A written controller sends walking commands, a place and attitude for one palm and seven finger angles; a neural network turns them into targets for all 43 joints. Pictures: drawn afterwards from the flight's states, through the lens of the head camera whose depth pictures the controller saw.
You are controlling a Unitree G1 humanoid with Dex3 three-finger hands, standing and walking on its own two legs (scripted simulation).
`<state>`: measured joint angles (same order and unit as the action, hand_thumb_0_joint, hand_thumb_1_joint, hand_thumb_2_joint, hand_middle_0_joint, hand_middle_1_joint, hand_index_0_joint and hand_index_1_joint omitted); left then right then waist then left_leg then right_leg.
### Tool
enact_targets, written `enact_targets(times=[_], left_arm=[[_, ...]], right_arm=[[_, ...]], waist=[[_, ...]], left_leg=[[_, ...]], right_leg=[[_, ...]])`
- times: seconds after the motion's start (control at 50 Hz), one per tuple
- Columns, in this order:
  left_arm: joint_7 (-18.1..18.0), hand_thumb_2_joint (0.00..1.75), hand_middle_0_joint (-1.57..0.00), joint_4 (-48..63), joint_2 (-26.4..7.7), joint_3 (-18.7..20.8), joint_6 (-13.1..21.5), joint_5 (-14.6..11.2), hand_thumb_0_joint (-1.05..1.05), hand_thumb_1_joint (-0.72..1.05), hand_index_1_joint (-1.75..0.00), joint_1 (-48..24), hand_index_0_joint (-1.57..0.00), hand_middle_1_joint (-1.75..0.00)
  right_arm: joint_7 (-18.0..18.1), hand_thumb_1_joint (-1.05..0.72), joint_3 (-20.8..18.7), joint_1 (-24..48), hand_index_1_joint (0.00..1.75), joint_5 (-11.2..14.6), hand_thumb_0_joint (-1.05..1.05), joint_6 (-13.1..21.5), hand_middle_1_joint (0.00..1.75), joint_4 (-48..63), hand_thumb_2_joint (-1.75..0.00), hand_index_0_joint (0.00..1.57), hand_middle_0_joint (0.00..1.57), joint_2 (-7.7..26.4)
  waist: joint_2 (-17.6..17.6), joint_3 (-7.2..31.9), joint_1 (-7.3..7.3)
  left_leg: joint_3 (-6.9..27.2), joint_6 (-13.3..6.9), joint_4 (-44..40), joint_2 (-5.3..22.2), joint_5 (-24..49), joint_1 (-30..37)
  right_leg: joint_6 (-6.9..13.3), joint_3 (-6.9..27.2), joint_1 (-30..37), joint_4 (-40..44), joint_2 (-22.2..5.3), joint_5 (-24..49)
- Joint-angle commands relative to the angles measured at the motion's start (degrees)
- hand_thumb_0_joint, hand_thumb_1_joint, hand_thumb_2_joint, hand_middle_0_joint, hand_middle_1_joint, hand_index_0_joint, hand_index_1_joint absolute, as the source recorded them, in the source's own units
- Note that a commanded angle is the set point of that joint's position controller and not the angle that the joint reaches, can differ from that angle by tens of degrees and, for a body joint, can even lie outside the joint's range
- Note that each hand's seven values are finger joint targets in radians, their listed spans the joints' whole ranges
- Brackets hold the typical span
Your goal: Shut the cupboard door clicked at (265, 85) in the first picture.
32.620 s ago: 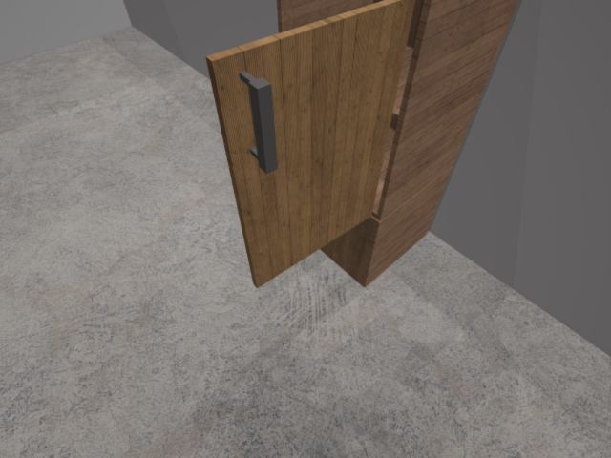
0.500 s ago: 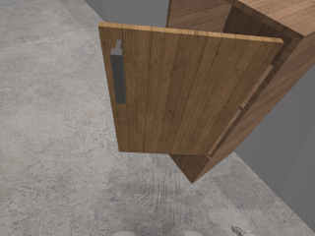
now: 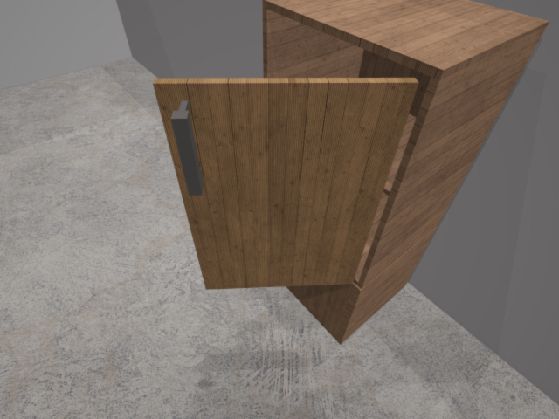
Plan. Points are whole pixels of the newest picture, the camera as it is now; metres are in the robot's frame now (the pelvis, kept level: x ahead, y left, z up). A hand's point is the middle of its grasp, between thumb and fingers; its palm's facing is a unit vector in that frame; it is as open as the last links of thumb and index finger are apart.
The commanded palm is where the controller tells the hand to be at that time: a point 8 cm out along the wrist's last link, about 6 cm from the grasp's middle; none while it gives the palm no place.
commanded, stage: come to a stop and stand still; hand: left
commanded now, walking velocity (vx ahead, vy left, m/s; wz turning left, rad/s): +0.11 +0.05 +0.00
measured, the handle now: (190, 149) +0.50 +0.17 +0.14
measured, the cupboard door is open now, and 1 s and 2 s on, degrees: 54 54 54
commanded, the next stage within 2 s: look again from close up in 0.10 s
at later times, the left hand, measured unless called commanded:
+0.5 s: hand out of the picture +0.02 +0.21 -0.19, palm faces +0.00 -0.97 -0.24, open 7.4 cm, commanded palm none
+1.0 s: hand (149, 367) +0.20 +0.19 -0.02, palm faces +0.29 -0.95 -0.13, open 7.2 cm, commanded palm +0.12 +0.25 -0.05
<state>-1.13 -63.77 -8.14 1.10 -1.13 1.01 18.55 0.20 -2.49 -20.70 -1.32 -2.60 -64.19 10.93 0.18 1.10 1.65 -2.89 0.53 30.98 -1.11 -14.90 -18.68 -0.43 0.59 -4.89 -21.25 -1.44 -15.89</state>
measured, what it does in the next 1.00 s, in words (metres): stands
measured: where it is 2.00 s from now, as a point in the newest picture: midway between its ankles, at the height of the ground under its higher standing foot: outside the picture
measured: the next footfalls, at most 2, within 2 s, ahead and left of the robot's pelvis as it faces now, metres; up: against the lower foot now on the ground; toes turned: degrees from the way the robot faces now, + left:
none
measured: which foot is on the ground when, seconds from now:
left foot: down 0.00-1.00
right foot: down 0.00-1.00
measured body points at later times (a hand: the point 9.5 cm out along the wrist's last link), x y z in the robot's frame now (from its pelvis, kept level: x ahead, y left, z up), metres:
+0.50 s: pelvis +0.02 +0.03 -0.02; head +0.04 +0.01 +0.43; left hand +0.03 +0.26 -0.17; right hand +0.01 -0.19 -0.18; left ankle +0.02 +0.10 -0.74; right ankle -0.05 -0.14 -0.74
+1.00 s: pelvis +0.00 -0.01 -0.03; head +0.01 -0.02 +0.42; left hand +0.18 +0.24 -0.01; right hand +0.12 -0.26 -0.14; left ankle +0.02 +0.10 -0.74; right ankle +0.00 -0.10 -0.75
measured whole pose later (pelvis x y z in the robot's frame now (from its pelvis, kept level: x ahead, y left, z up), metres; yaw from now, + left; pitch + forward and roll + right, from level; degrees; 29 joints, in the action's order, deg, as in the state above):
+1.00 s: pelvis +0.00 -0.01 -0.03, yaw +3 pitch +2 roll +3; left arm -3.9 -5.3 -11.0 6.0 10.2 -9.3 23.2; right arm 2.0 -1.4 -18.2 2.1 17.0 -45.1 12.1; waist 1.9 2.3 1.7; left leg -2.0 -0.6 39.9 -3.3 -18.3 -23.6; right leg 1.4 -1.9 -22.8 -45.0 -2.7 -25.1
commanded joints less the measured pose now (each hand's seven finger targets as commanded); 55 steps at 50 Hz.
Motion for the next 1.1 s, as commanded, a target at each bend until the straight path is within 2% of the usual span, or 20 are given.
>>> enact_targets(times=[0.0,0.08,0.12,0.16,0.18,0.2,0.24,0.3,0.36,0.42,0.78,0.8,0.82,0.84,0.86,0.88,0.9,0.92,1.02,1.08], left_arm=[[-0.18,0.9,-0.2,3.01,-7.79,1.29,2.23,-0.04,0.0,0.9,-0.3,-2.48,-0.2,-0.3],[-0.13,0.9,-0.2,1.05,-4.55,1.01,1.96,-0.29,0.0,0.9,-0.3,1.04,-0.2,-0.3],[-0.31,0.9,-0.2,0.8,-3.88,0.98,1.03,-0.45,0.0,0.9,-0.3,1.0,-0.2,-0.3],[-0.44,0.9,-0.2,0.44,-3.05,0.61,0.73,-0.26,0.0,0.9,-0.3,1.55,-0.2,-0.3],[-2.85,0.9,-0.2,-2.29,-3.94,-0.94,3.14,0.24,0.0,0.9,-0.3,7.02,-0.2,-0.3],[-2.23,0.9,-0.2,0.43,-6.84,-0.56,3.78,0.17,0.0,0.9,-0.3,5.36,-0.2,-0.3],[-1.78,0.9,-0.2,1.81,-6.13,-0.59,3.79,0.08,0.0,0.9,-0.3,1.7,-0.2,-0.3],[-1.83,0.9,-0.2,1.66,-3.93,-0.74,3.67,0.02,0.0,0.9,-0.3,3.96,-0.2,-0.3],[-2.13,0.9,-0.2,1.34,-2.83,-1.11,3.49,0.02,0.0,0.9,-0.3,4.32,-0.2,-0.3],[-2.31,0.9,-0.2,1.74,-4.48,-0.96,3.02,-0.18,0.0,0.9,-0.3,2.82,-0.2,-0.3],[-1.66,0.9,-0.2,4.18,-9.33,-0.57,2.25,0.08,0.0,0.9,-0.3,0.68,-0.2,-0.3],[-3.5,0.9,-0.2,3.91,-8.51,-0.54,3.24,0.79,0.0,0.9,-0.3,2.97,-0.2,-0.3],[-6.8,0.9,-0.2,99.63,-45.04,26.3,18.95,-4.51,0.0,0.9,-0.3,-49.2,-0.2,-0.3],[-7.08,0.9,-0.22,76.31,-13.23,2.76,14.15,-7.02,0.0,0.9,-0.32,0.48,-0.22,-0.32],[-7.61,0.9,-0.24,76.36,-1.05,-2.02,6.47,-10.27,0.0,0.9,-0.34,12.15,-0.24,-0.34],[-7.74,0.9,-0.25,73.59,-3.29,-0.01,6.18,-9.28,0.0,0.9,-0.36,2.56,-0.25,-0.36],[-6.38,0.9,-0.27,71.28,-3.98,2.85,8.01,-9.92,0.0,0.9,-0.38,0.71,-0.27,-0.38],[-4.57,0.9,-0.29,67.3,-6.52,7.08,11.16,-10.64,0.0,0.9,-0.4,2.52,-0.29,-0.4],[15.58,0.9,-0.38,50.94,-6.87,15.23,34.0,-17.19,0.0,0.9,-0.5,16.0,-0.38,-0.5],[23.66,0.9,-0.44,57.56,-13.99,19.05,32.44,-21.01,0.0,0.9,-0.56,11.55,-0.44,-0.56]], right_arm=[[0.32,-0.9,-0.11,-3.2,0.3,-0.1,0.0,2.58,0.3,1.93,-0.9,0.2,0.2,1.94],[1.39,-0.9,0.52,-5.01,0.3,-0.05,0.0,4.02,0.3,0.13,-0.9,0.2,0.2,2.14],[1.89,-0.9,0.7,-6.06,0.3,0.02,0.0,4.52,0.3,-0.82,-0.9,0.2,0.2,3.13],[2.56,-0.9,0.62,-5.29,0.3,0.29,0.0,4.53,0.3,-0.87,-0.9,0.2,0.2,3.95],[1.69,-0.9,1.66,4.07,0.3,1.19,0.0,4.81,0.3,3.83,-0.9,0.2,0.2,4.59],[0.71,-0.9,1.87,2.83,0.3,0.67,0.0,4.46,0.3,5.26,-0.9,0.2,0.2,0.09],[0.44,-0.9,1.57,-1.88,0.3,0.15,0.0,4.26,0.3,5.11,-0.9,0.2,0.2,1.0],[1.0,-0.9,1.57,-2.93,0.3,0.39,0.0,5.22,0.3,4.98,-0.9,0.2,0.2,3.11],[1.59,-0.9,1.66,-0.58,0.3,0.54,0.0,5.18,0.3,5.33,-0.9,0.2,0.2,2.91],[1.48,-0.9,1.8,-0.12,0.3,0.6,0.0,4.78,0.3,4.4,-0.9,0.2,0.2,3.24],[1.12,-0.9,1.52,6.88,0.3,0.71,0.0,4.26,0.3,4.85,-0.9,0.2,0.2,6.05],[0.82,-0.9,1.11,7.69,0.3,1.01,0.0,4.3,0.3,8.44,-0.9,0.2,0.2,7.95],[5.39,-0.9,-1.49,0.98,0.3,3.19,0.0,15.97,0.3,21.09,-0.9,0.2,0.2,18.37],[7.5,-0.9,2.18,5.04,0.3,6.27,0.0,21.62,0.3,22.32,-0.9,0.2,0.2,11.82],[5.97,-0.9,0.84,7.29,0.3,5.59,0.0,22.9,0.3,23.04,-0.9,0.2,0.2,8.97],[3.91,-0.9,-0.04,6.33,0.3,4.96,0.0,23.51,0.3,22.44,-0.9,0.2,0.2,7.3],[2.67,-0.9,-1.8,8.17,0.3,4.15,0.0,23.5,0.3,25.11,-0.9,0.2,0.2,7.94],[2.08,-0.9,-2.18,9.02,0.3,3.42,0.0,23.91,0.3,27.0,-0.9,0.2,0.2,8.94],[0.34,-0.9,-2.6,12.59,0.3,1.93,0.0,22.1,0.3,32.61,-0.9,0.2,0.2,9.55],[0.4,-0.9,-2.66,14.69,0.3,3.74,0.0,21.13,0.3,40.44,-0.9,0.2,0.2,10.52]], waist=[[9.68,-11.44,0.79],[2.81,-9.28,-0.38],[-6.74,-6.31,-0.82],[-6.85,-5.92,-1.9],[-8.18,-9.8,-4.46],[-2.63,-8.43,-2.36],[-3.73,-4.69,0.6],[-8.51,2.45,-0.83],[-3.15,-1.53,-1.83],[3.06,-4.32,-0.92],[1.29,-3.09,-1.76],[6.79,-5.57,-1.74],[-3.51,20.27,6.7],[-27.06,27.41,-0.63],[-24.96,24.71,-1.1],[-11.2,9.7,0.7],[-6.49,-0.9,0.6],[-2.13,-2.86,-0.17],[19.24,4.53,-3.75],[6.22,10.79,-5.8]], left_leg=[[0.3,0.02,0.21,2.16,0.0,3.53],[3.81,-1.29,-6.16,4.32,5.02,7.28],[10.69,-3.35,-12.82,8.19,3.82,7.08],[14.79,-5.76,-15.95,11.33,4.38,6.1],[7.05,-3.62,-1.66,8.08,12.58,1.01],[3.81,-2.03,0.36,4.03,-2.9,-0.3],[4.65,-2.46,-0.52,4.43,-0.97,1.78],[9.56,-4.74,-3.69,8.84,15.55,7.57],[8.63,-5.35,-2.74,8.81,23.8,6.4],[6.27,-3.69,-2.8,6.75,18.65,6.17],[3.8,-3.05,-6.05,6.35,14.39,9.9],[4.31,-1.91,3.48,8.15,24.57,6.84],[7.17,-1.73,8.11,4.38,35.97,30.56],[12.39,-0.35,0.77,9.33,43.84,38.88],[10.65,2.19,-3.15,7.14,38.78,24.7],[9.06,1.22,-5.88,5.93,28.09,11.15],[7.6,0.94,-2.72,4.99,17.93,2.87],[6.41,0.71,2.2,2.94,6.29,-4.05],[2.98,0.88,22.72,-1.27,-1.53,-27.93],[0.99,-0.17,24.67,-2.74,-8.79,-30.55]], right_leg=[[6.54,7.98,-16.01,10.08,-10.4,-15.2],[4.04,4.18,-13.69,2.35,-4.66,-7.59],[2.23,-0.16,-9.78,-5.02,-1.92,-1.92],[1.4,-2.01,-7.38,-6.66,-0.97,-1.55],[3.05,2.7,-9.48,1.08,-3.79,3.2],[4.9,6.01,-11.31,2.88,-6.04,-5.21],[5.12,4.12,-11.65,-2.11,-3.85,-7.42],[3.18,-1.18,-7.64,-9.71,-0.38,-1.6],[2.8,-0.22,-7.77,-8.15,-0.83,2.91],[2.54,1.77,-8.3,-6.7,-2.56,7.81],[1.44,3.55,-7.69,-3.4,-4.03,11.44],[0.29,4.95,-9.76,-2.77,-5.0,23.42],[1.14,-5.71,-13.19,-24.64,1.67,31.26],[0.12,-6.18,-22.73,-34.35,2.35,0.94],[1.1,-4.91,-17.05,-40.46,1.57,-4.13],[0.58,-4.8,-23.51,-34.98,0.94,-4.74],[1.26,-5.28,-26.28,-25.1,0.45,-6.22],[1.88,-5.59,-26.11,-18.14,0.31,-4.46],[-0.32,5.07,-29.62,-24.8,-2.34,7.16],[-1.05,13.02,-26.21,-21.41,-3.99,-9.4]])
